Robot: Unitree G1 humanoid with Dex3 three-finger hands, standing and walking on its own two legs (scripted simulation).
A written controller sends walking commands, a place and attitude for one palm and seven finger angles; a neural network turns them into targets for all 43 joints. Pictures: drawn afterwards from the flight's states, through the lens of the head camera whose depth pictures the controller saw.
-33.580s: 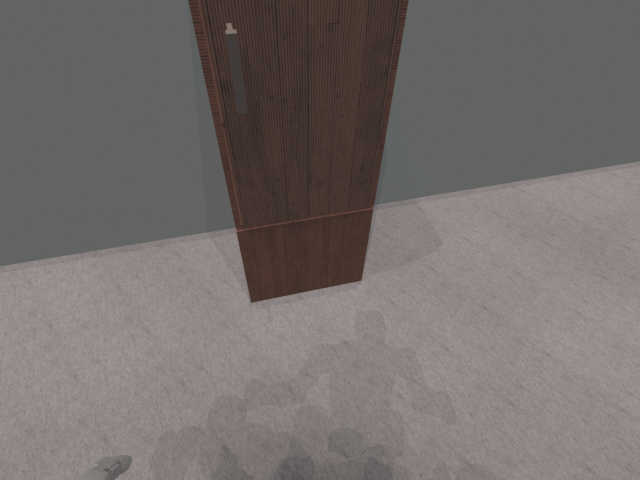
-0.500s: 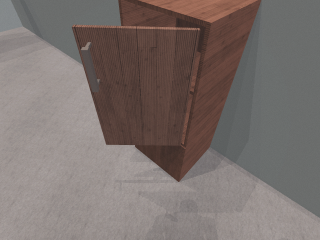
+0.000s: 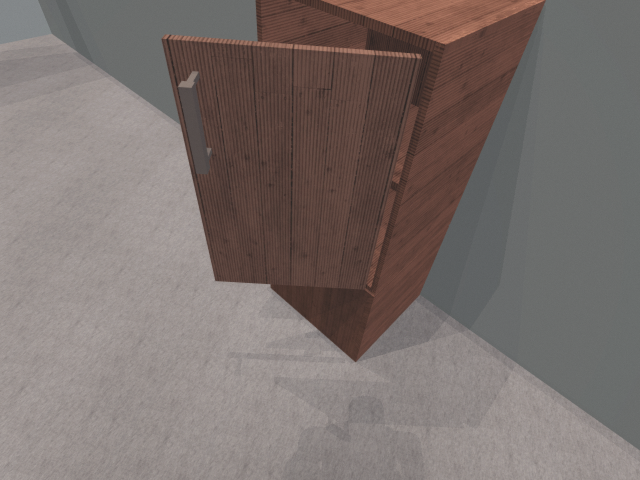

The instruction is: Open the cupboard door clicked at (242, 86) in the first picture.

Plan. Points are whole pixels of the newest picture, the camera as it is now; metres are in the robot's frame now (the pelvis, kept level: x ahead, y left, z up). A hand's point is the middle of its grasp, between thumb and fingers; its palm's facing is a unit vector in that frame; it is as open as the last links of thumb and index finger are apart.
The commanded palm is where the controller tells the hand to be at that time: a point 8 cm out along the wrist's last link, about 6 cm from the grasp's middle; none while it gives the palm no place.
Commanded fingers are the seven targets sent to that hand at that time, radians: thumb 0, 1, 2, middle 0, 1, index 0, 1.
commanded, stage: shuffle to correct the standing spot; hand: left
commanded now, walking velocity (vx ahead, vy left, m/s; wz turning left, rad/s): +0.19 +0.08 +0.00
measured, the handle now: (198, 124) +0.61 +0.26 +0.13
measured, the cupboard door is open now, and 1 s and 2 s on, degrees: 42 42 42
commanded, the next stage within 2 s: come to a stop and stand still in 0.22 s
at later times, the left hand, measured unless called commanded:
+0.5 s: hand out of the picture +0.15 +0.18 -0.16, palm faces +0.06 -0.98 -0.21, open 7.2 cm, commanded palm none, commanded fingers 0.00 0.90 0.90 -0.20 -0.30 -0.20 -0.30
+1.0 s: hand out of the picture +0.05 +0.18 -0.17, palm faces +0.04 -0.99 -0.17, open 7.4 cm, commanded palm none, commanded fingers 0.00 0.90 0.90 -0.20 -0.30 -0.20 -0.30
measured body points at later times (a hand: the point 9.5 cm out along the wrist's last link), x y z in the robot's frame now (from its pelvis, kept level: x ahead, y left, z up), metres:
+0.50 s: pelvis +0.08 +0.01 +0.00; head +0.09 +0.00 +0.45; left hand +0.15 +0.23 -0.15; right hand +0.04 -0.20 -0.17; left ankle +0.05 +0.10 -0.71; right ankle +0.10 -0.10 -0.73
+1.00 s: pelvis +0.07 +0.02 +0.00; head +0.08 +0.02 +0.45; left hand +0.05 +0.23 -0.16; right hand +0.14 -0.21 -0.15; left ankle +0.13 +0.12 -0.73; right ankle +0.06 -0.09 -0.73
